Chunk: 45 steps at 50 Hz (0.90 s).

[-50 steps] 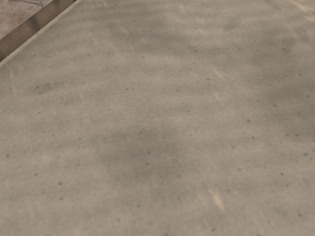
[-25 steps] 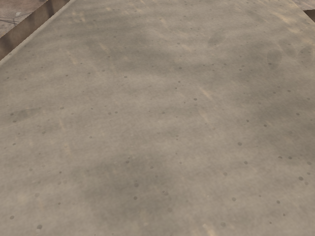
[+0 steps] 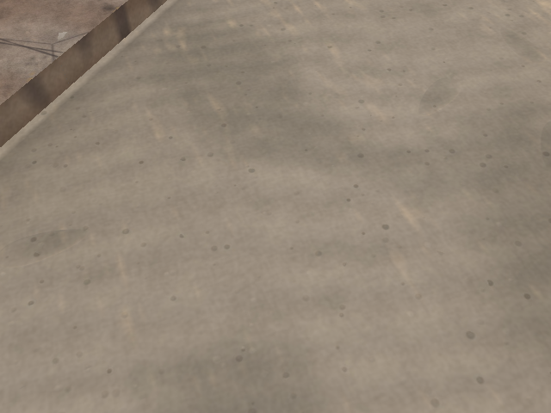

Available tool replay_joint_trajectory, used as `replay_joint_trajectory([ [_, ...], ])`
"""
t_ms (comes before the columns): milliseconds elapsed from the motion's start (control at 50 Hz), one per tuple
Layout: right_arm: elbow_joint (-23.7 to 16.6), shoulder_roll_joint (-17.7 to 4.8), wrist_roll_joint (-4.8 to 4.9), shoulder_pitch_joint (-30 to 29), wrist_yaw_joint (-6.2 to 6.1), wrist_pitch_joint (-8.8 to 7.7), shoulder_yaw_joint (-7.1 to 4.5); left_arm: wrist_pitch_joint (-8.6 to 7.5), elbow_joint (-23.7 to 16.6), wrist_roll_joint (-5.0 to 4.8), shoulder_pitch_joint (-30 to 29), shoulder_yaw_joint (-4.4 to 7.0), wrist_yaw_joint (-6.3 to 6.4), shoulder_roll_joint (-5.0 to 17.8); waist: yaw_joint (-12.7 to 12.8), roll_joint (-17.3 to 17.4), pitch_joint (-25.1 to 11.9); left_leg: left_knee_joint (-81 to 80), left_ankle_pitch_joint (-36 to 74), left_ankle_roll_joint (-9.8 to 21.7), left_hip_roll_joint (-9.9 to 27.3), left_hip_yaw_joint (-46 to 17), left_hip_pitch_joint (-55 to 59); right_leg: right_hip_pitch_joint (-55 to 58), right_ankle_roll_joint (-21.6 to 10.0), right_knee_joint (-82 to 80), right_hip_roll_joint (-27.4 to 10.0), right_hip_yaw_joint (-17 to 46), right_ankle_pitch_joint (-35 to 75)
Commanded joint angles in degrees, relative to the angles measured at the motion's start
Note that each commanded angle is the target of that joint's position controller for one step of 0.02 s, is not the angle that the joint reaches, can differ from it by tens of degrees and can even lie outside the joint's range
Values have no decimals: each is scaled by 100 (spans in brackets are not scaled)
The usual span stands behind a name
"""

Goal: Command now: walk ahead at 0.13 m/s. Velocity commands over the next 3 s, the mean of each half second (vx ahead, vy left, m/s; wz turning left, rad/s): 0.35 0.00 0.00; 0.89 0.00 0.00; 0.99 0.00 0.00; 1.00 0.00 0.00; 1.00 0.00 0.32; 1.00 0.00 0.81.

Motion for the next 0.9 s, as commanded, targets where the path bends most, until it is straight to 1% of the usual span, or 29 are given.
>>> replay_joint_trajectory([
  [20, -117, -240, -6, 259, 36, 71, -12, 20, -200, -31, -137, 154, 95, 898, -217, -619, -524, -569, 299, -8, -76, 56, 1111, -129, -430, 8, -1590, 500, 4105],
  [100, -83, -425, -91, 264, 42, 38, -61, 128, -101, -121, -251, 166, 62, 820, -366, -407, -444, -1678, 364, 262, -135, 100, 1578, 69, -409, 792, -1559, 727, 3247],
  [120, 6, -717, -134, 455, 5, 18, -142, 111, -68, -89, 23, 174, 53, 814, -305, -96, -643, -1849, 2175, 397, 45, -124, 2221, -67, -182, 1139, -1237, 675, 2716],
  [140, 65, -996, -138, 537, -30, 37, -195, 69, 36, 14, 643, 166, 28, 697, 92, 329, -967, -1413, 3703, 739, 418, -442, 3185, -658, 40, 1351, -847, 598, 1565],
  [160, 179, -607, -102, 698, -29, 94, -123, 96, 218, 18, 981, 72, 31, 343, 71, 647, -1332, -1237, 3685, 1237, 757, -775, 3793, -1142, 312, 1566, -699, 470, 231],
  [180, 209, -262, -60, 703, -16, 143, -56, 183, 192, -9, 705, 64, 48, 370, -64, 507, -1317, -1395, 2931, 1360, 910, -1085, 3649, -1182, 425, 1608, -634, 441, -593],
  [200, 276, -412, 29, 754, 4, 185, -121, 268, 115, -65, 453, 92, 66, 484, -106, 448, -1246, -1695, 745, 1323, 848, -1275, 3458, -1342, 372, 1679, -504, 305, -1334],
  [220, 295, -839, 142, 935, 6, 226, -266, 327, 8, -123, 171, 146, 65, 652, -243, 487, -987, -2129, -1938, 1308, 885, -1722, 3267, -1695, 238, 1945, -351, 141, -2060],
  [240, 276, -1012, 158, 1007, -9, 215, -314, 346, -79, -158, 13, 154, 41, 649, -275, 559, -720, -2793, -4174, 1347, 1102, -2385, 2770, -1714, 58, 2031, -429, 253, -2252],
  [280, -37, -992, 128, 170, -41, 99, -323, 280, 31, -144, 431, 175, 24, 614, 203, 813, -215, -3481, -4766, 1148, 1109, -2657, 1192, -680, -338, 1730, -658, 511, -1935],
  [300, -322, -804, 147, -535, -14, 53, -283, 226, 255, -56, 988, 198, 46, 675, 584, 578, -43, -3268, -4067, 693, 608, -1868, 199, 291, -597, 810, -851, 699, -2023],
  [320, -682, -478, 217, -1424, 25, -4, -208, 166, 562, 15, 1792, 299, 108, 1007, 1030, -40, 209, -2153, -2794, -3, -199, -460, -1219, 1456, -850, -333, -1464, 1379, -2510],
  [340, -757, -230, 356, -1454, 75, -115, -141, 76, 565, -102, 1630, 467, 106, 1412, 831, -1514, 391, -314, -1670, -67, -574, 403, -2134, 1954, -1028, -1004, -2666, 3195, -3017],
  [360, -606, -545, 288, -1076, 113, -225, -212, -40, 392, -71, 1197, 389, 115, 1092, 500, -1115, 464, 408, -1546, 111, -205, -73, -2535, 2104, -984, -787, -2795, 3306, -2460],
  [380, -480, -545, 253, -733, 162, -293, -225, -127, 314, -75, 1116, 327, 94, 780, 318, -817, 301, 795, -1280, 225, -151, -197, -2845, 2494, -851, -691, -2666, 2993, -1906],
  [400, -343, -495, -364, -501, 291, -137, -205, -101, 317, 182, 1234, 343, 27, 805, 271, -657, 330, 831, -1210, 237, -157, 92, -2469, 2346, -629, -977, -2348, 2495, -1859],
  [420, -403, -487, -431, -617, 380, -60, -229, -113, 287, 168, 1179, 341, 0, 753, 235, -721, 424, 1003, -1117, 225, -139, 281, -2245, 2073, -554, -1096, -2163, 2167, -1538],
  [480, -607, -300, -292, -954, 508, 82, -130, -151, 255, 99, 1225, 282, -64, 574, 194, -835, 531, 911, -665, 175, -117, 635, -1606, 1385, -476, -1241, -1748, 1404, -499],
  [580, -996, -307, -211, -1580, 519, 107, 18, -198, 316, 93, 1455, 291, -27, 914, 214, -970, 767, -443, -478, 458, -237, 1068, -378, 1163, -455, -1450, -1929, 792, 1724],
  [620, -931, -417, -233, -1183, 431, 111, -5, -180, 335, 56, 1438, 287, -10, 1028, -62, -1132, 449, -665, -860, 724, -595, 1314, 636, 1253, -370, -629, -1954, 383, 4463],
  [660, -402, -759, -222, 649, 287, 67, -166, -106, 309, 60, 1281, 324, 50, 1239, -959, -1214, -541, -820, -1104, 949, -952, 1291, 2814, 830, -235, 1527, -1964, 125, 6138],
  [680, -15, -1074, -280, 1809, 198, 29, -307, -85, 215, 48, 1075, 327, 56, 1256, -1492, -1029, -1053, -993, -1325, 1079, -586, 823, 4497, -362, -149, 3105, -1717, 67, 4957],
  [700, 120, -1701, -446, 2480, 137, -12, -466, -94, -55, -82, 1374, 172, -55, 466, -1322, 337, -1880, -1562, -3924, 1470, 1217, -1775, 6215, -2394, -13, 5504, -968, 113, 862],
  [720, 183, -1660, -315, 2523, 228, -21, -443, -203, -181, -105, 1222, 235, -93, 567, -1202, 526, -2312, -2953, -5243, 1564, 1908, -4375, 6005, -3107, -175, 6622, -360, 1051, -1598],
  [740, 220, -1449, -247, 1788, 244, -15, -398, -204, -467, -79, 455, 350, -87, 882, -911, 293, -1072, -3101, -4849, 1356, 1613, -3647, 5097, -3726, -284, 6818, -762, 1122, -987],
  [760, 174, -1065, -207, 1378, 257, -58, -305, -231, -578, -75, 263, 326, -114, 797, -699, -13, -493, -3160, -3816, 1326, 1494, -2769, 4179, -3659, -281, 6564, -1048, 953, -471],
  [780, 192, -813, -192, 1136, 266, -105, -240, -197, -538, -25, 316, 308, -138, 641, -429, -167, -220, -3307, -3175, 1199, 1244, -2164, 3419, -3308, -241, 6229, -1220, 928, -337],
  [820, 307, -457, -157, 1010, 245, -168, -97, 5, -513, 149, 640, 255, -237, 315, 44, 86, 38, -3576, -2898, 1023, 886, -1366, 2368, -2743, -57, 5807, -1401, 926, -353],
  [900, 440, -589, -95, 1430, 217, -302, -78, 182, -1066, 174, -463, 239, -338, 378, 41, 67, 727, -4155, -2086, 1138, 584, -635, 2003, -3628, 235, 4975, -1598, 586, 420],
])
